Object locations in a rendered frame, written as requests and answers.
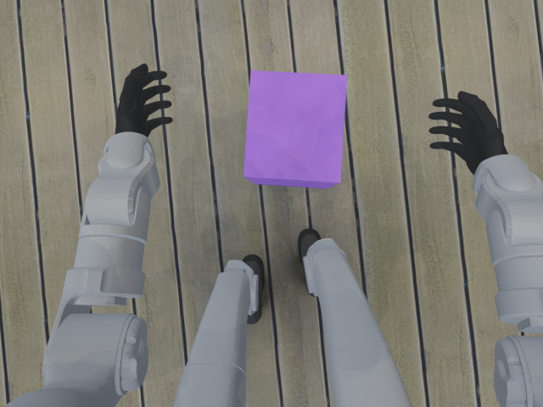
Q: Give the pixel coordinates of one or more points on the right robot thigh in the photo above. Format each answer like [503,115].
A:
[362,369]

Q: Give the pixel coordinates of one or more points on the right robot hand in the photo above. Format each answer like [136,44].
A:
[479,136]

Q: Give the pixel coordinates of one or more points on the robot left forearm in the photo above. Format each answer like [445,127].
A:
[114,229]

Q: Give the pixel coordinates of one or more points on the robot right forearm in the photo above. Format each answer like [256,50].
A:
[510,199]

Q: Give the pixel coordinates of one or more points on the carton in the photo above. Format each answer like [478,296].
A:
[295,129]

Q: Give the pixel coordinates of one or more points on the left robot upper arm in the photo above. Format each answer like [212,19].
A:
[94,359]

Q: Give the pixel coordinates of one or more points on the right robot upper arm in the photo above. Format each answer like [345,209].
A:
[518,375]

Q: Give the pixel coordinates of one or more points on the right robot foot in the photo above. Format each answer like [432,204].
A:
[306,238]

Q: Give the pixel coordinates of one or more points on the left robot hand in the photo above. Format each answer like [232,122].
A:
[132,113]

